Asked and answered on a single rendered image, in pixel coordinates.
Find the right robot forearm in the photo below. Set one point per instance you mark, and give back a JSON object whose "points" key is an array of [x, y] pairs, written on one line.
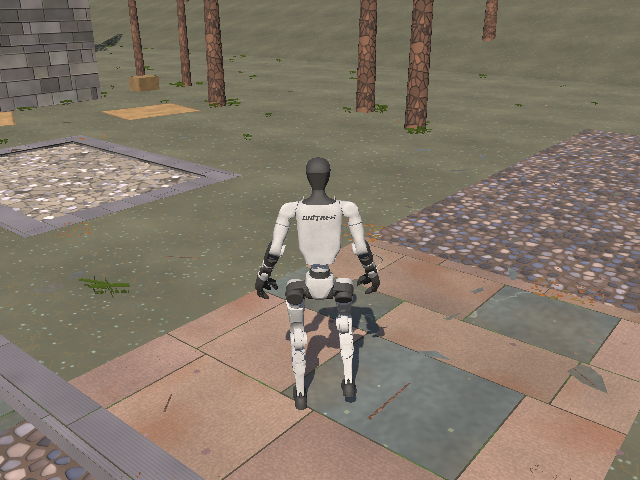
{"points": [[368, 262]]}

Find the robot right upper arm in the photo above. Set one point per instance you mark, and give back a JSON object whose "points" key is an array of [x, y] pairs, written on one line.
{"points": [[350, 210]]}

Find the left robot forearm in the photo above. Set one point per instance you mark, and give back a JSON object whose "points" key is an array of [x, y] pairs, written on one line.
{"points": [[267, 265]]}

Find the robot left upper arm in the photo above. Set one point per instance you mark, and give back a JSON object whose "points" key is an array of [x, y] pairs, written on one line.
{"points": [[287, 211]]}

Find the humanoid robot torso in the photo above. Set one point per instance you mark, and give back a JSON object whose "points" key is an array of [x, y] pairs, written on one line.
{"points": [[319, 237]]}

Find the robot left hand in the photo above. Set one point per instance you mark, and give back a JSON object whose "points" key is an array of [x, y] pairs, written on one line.
{"points": [[260, 284]]}

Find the robot right hand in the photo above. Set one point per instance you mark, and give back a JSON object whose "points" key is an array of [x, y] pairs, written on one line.
{"points": [[365, 280]]}

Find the right robot thigh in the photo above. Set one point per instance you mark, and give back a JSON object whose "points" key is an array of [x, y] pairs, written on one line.
{"points": [[343, 292]]}

